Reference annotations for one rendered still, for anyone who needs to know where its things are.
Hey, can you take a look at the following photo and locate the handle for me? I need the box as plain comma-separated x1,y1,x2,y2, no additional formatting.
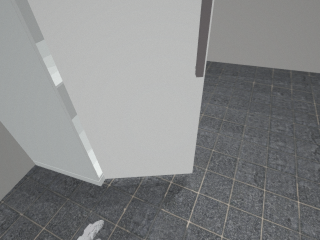
195,0,213,78

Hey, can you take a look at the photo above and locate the fridge door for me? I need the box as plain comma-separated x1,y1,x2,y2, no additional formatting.
27,0,214,179

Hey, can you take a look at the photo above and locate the robot left hand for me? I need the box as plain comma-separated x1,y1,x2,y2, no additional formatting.
77,220,104,240

